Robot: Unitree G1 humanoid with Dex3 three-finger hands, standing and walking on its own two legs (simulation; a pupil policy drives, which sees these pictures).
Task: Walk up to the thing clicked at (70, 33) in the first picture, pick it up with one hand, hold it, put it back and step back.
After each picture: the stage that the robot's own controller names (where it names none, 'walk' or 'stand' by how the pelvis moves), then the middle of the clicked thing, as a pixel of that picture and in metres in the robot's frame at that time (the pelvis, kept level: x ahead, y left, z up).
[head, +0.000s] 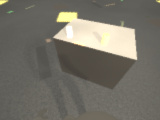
stand; (69, 32) +0.90 +0.26 +0.00
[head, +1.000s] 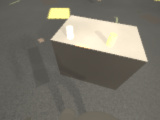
walk; (69, 32) +0.79 +0.21 +0.03
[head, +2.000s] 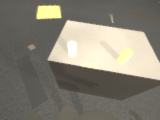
stand; (72, 49) +0.52 +0.17 +0.02
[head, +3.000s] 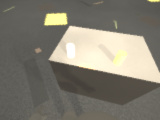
stand; (70, 50) +0.56 +0.19 +0.01
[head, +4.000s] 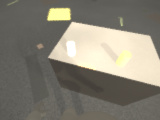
walk; (71, 48) +0.55 +0.17 +0.02
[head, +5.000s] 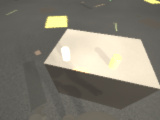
stand; (65, 54) +0.54 +0.22 +0.00
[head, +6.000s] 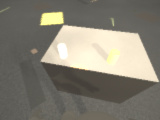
stand; (62, 51) +0.54 +0.24 +0.01
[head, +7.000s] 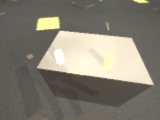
stand; (59, 57) +0.51 +0.26 +0.00
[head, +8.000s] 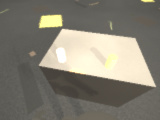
stand; (61, 55) +0.52 +0.25 -0.01
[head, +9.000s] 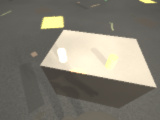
stand; (62, 55) +0.52 +0.24 -0.01
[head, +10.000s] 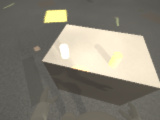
rise first; (64, 51) +0.53 +0.23 +0.00
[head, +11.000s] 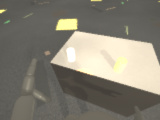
go down; (71, 54) +0.54 +0.22 +0.00
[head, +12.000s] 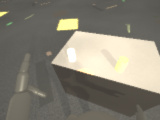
go down; (71, 55) +0.54 +0.21 +0.00
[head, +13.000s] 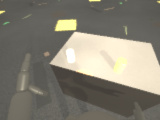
go down; (70, 55) +0.53 +0.22 +0.00
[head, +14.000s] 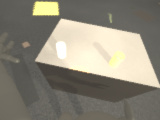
go down; (61, 50) +0.51 +0.19 +0.02
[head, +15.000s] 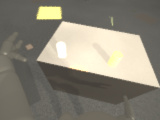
approach; (61, 50) +0.53 +0.20 +0.02
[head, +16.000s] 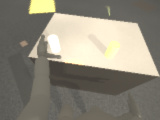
close; (54, 44) +0.54 +0.23 +0.05
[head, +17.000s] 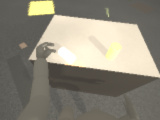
close; (67, 55) +0.47 +0.13 +0.03
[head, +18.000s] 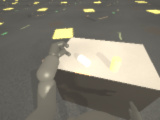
lift; (84, 60) +0.56 +0.07 +0.00
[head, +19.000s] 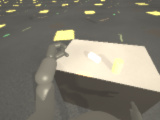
hold; (94, 57) +0.63 -0.01 -0.01
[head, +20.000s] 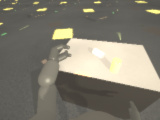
hold; (98, 53) +0.69 -0.06 -0.01
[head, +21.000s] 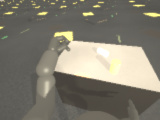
crouch; (102, 52) +0.75 -0.12 -0.01
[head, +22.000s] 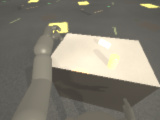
crouch; (104, 43) +0.81 -0.17 -0.01
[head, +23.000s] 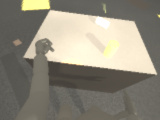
lower; (102, 22) +0.84 -0.19 +0.03
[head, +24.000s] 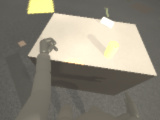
lower; (107, 22) +0.90 -0.23 +0.03
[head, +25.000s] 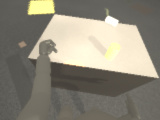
lower; (111, 21) +0.94 -0.28 +0.03
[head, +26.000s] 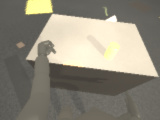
lower; (110, 20) +1.02 -0.32 -0.03
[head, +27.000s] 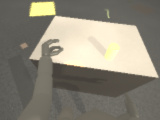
open; (92, 54) +1.07 -0.22 -0.70
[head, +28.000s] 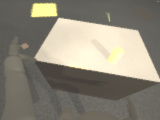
sink last; (86, 54) +1.11 -0.11 -0.70
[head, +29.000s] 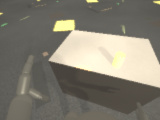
stand; (91, 60) +1.20 +0.03 -0.71
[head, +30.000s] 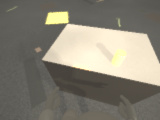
stand; (80, 53) +1.23 +0.16 -0.70
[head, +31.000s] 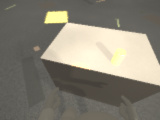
stand; (73, 50) +1.29 +0.30 -0.69
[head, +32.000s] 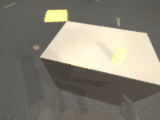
stand; (68, 46) +1.34 +0.43 -0.68
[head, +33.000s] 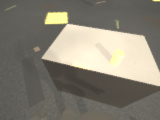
stand; (62, 46) +1.40 +0.56 -0.70
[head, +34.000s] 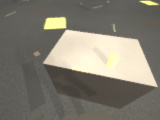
walk; (57, 48) +1.45 +0.71 -0.75
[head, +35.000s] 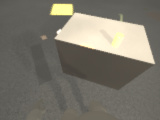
walk; (59, 31) +1.79 +0.65 -0.73
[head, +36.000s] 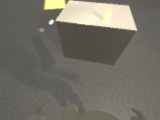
stand; (51, 22) +2.05 +1.04 -0.72
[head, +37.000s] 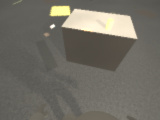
stand; (52, 26) +2.16 +1.07 -0.74
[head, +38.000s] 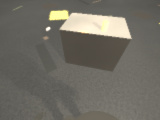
stand; (48, 29) +2.23 +1.23 -0.75
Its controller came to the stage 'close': yes
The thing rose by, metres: 0.01
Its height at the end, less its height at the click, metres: -0.74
